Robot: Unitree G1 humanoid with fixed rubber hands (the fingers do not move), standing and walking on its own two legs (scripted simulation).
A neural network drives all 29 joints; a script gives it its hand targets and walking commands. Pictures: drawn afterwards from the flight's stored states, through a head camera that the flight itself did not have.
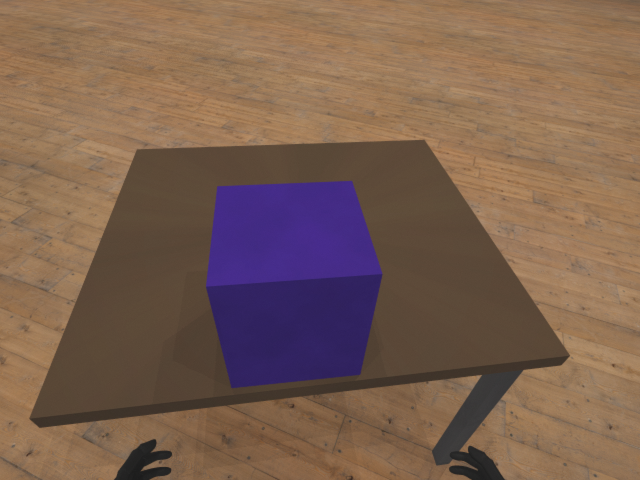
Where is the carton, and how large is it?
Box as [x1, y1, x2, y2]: [206, 181, 381, 387]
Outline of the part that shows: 351,181 217,186 206,288 231,387 353,375 360,373 380,283 381,271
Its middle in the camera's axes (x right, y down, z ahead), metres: -0.05 +0.07 +0.62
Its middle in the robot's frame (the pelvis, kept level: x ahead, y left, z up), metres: +0.43 +0.05 +0.00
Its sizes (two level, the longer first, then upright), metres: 0.210 0.200 0.250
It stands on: a table, 0.66 m high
